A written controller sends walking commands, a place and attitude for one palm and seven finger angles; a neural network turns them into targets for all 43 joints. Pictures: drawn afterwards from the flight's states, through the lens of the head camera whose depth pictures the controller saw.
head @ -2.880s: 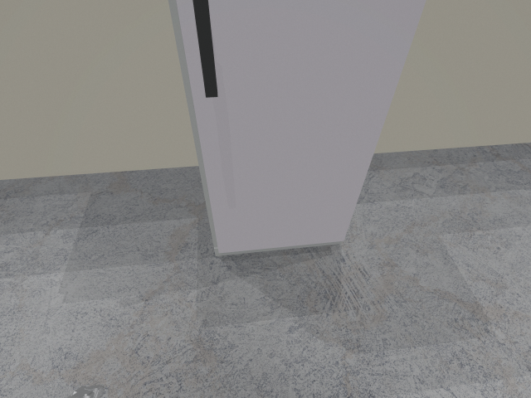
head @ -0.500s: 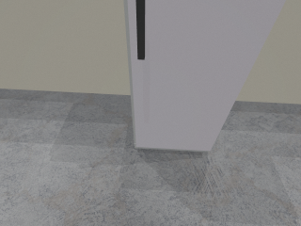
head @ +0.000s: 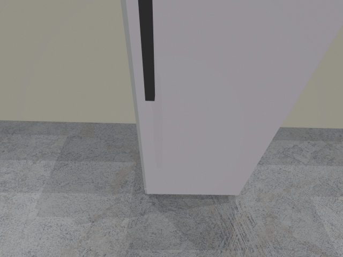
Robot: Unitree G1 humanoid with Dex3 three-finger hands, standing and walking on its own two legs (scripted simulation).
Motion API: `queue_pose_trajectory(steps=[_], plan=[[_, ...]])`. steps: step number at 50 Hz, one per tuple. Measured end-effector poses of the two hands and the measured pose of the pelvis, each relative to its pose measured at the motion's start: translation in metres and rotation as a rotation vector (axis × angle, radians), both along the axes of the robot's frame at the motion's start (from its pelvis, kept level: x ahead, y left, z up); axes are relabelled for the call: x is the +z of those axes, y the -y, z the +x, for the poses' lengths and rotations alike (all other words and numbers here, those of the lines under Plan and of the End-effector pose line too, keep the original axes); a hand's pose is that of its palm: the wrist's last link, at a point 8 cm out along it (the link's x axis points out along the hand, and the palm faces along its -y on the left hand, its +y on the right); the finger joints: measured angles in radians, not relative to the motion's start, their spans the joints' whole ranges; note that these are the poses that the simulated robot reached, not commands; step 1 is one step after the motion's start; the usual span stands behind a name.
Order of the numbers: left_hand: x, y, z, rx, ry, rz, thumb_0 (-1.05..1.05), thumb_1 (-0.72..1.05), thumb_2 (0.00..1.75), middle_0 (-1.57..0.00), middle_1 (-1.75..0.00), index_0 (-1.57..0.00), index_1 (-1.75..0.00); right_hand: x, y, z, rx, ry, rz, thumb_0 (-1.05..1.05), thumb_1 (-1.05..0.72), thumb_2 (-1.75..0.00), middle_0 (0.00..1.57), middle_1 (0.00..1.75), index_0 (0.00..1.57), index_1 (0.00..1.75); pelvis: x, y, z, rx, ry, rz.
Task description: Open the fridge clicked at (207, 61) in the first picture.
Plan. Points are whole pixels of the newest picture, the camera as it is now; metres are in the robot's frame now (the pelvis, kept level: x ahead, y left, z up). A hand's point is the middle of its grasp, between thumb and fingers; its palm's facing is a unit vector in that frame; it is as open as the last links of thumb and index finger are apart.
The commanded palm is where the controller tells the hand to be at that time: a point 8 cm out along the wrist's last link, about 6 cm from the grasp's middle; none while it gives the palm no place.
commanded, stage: come to a stop and stand still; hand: left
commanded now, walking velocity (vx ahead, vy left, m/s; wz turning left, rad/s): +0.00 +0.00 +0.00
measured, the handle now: (148, 34) +0.55 +0.10 +0.26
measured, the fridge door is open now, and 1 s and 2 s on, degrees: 0 0 0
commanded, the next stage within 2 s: look again from close up in 1.52 s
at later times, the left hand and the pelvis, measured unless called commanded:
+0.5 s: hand out of the picture +0.11 +0.19 -0.19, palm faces +0.10 -0.97 -0.20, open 7.3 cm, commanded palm none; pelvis +0.04 +0.00 -0.02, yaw +3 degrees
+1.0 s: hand out of the picture +0.05 +0.15 -0.17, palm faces +0.05 -0.98 -0.21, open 7.3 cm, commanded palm none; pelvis +0.04 -0.02 +0.00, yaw +2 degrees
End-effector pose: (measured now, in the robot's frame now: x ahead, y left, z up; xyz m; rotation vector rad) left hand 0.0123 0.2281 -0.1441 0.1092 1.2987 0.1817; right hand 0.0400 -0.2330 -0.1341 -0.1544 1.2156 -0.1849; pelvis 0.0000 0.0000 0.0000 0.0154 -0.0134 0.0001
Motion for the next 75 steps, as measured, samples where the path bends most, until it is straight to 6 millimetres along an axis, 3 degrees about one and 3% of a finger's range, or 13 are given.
queue_pose_trajectory(steps=[4,7,11,15,23,28,34,39,47,52,62,75], plan=[[0.009,0.0,0.058,-0.04,0.071,0.051,0.02,0.94,0.9,-0.19,-0.3,-0.2,-0.3,-0.013,0.015,-0.002,-0.031,-0.08,0.028,-0.01,-0.93,-0.9,0.2,0.3,0.2,0.3,-0.004,0.016,0.028,0.004,0.011,0.006],[0.006,0.009,0.087,-0.056,0.099,0.086,0.01,0.93,0.9,-0.19,-0.3,-0.2,-0.3,-0.029,0.025,0.0,-0.044,-0.145,0.05,0.0,-0.92,-0.9,0.2,0.3,0.2,0.3,-0.013,0.03,0.049,0.008,0.015,0.01],[0.01,0.026,0.108,-0.056,0.096,0.075,0.01,0.92,0.9,-0.19,-0.3,-0.2,-0.3,-0.029,0.03,0.008,-0.046,-0.207,0.053,0.0,-0.92,-0.9,0.2,0.3,0.2,0.29,-0.009,0.034,0.061,0.029,0.011,-0.008],[0.01,0.031,0.113,-0.022,0.093,0.059,0.0,0.92,0.9,-0.2,-0.3,-0.21,-0.3,-0.023,0.028,0.025,-0.014,-0.215,0.041,0.01,-0.92,-0.9,0.2,0.3,0.2,0.29,-0.005,0.031,0.059,0.044,0.009,-0.002],[-0.009,-0.004,0.093,0.005,0.065,0.037,0.0,0.91,0.9,-0.2,-0.3,-0.21,-0.3,-0.011,0.008,0.062,0.037,-0.072,-0.01,0.0,-0.91,-0.9,0.2,0.3,0.2,0.29,-0.012,0.005,0.044,0.053,-0.001,-0.026],[-0.013,-0.023,0.07,0.029,0.016,0.013,0.01,0.91,0.9,-0.2,-0.3,-0.2,-0.3,0.002,-0.014,0.057,0.053,-0.043,-0.032,0.0,-0.92,-0.9,0.2,0.3,0.2,0.29,-0.007,-0.009,0.04,0.051,0.003,-0.027],[-0.004,-0.028,0.034,0.038,-0.078,-0.01,0.01,0.91,0.9,-0.19,-0.3,-0.2,-0.3,0.014,-0.021,0.049,0.043,-0.062,-0.041,0.01,-0.93,-0.89,0.2,0.3,0.2,0.3,0.007,-0.015,0.045,0.041,-0.016,-0.032],[-0.002,-0.018,0.016,0.019,-0.16,-0.017,0.01,0.91,0.9,-0.19,-0.3,-0.2,-0.3,0.012,-0.015,0.034,0.009,-0.094,-0.035,0.01,-0.92,-0.89,0.2,0.3,0.2,0.3,0.009,-0.011,0.045,0.031,-0.02,-0.032],[0.001,0.016,0.026,-0.001,-0.113,0.011,0.01,0.91,0.9,-0.19,-0.3,-0.2,-0.3,-0.011,0.007,-0.006,-0.033,-0.202,0.026,0.0,-0.91,-0.9,0.2,0.3,0.2,0.3,0.001,0.014,0.04,0.031,-0.008,-0.009],[0.005,0.034,0.027,-0.007,-0.092,0.023,0.01,0.93,0.9,-0.19,-0.3,-0.2,-0.3,-0.015,0.01,-0.018,-0.03,-0.232,0.066,0.01,-0.91,-0.9,0.2,0.3,0.2,0.29,0.004,0.029,0.041,0.036,0.006,-0.009],[0.005,0.063,0.01,0.023,-0.114,0.001,0.01,0.92,0.9,-0.19,-0.3,-0.2,-0.3,-0.017,0.014,-0.02,-0.009,-0.247,0.098,0.0,-0.91,-0.9,0.2,0.3,0.2,0.29,0.004,0.047,0.042,0.04,0.015,-0.012],[0.0,0.084,-0.01,0.058,-0.159,-0.049,0.01,0.91,0.9,-0.2,-0.3,-0.2,-0.3,-0.013,0.024,-0.003,0.011,-0.223,0.062,0.0,-0.91,-0.9,0.2,0.3,0.2,0.29,0.004,0.049,0.046,0.044,0.015,-0.014]])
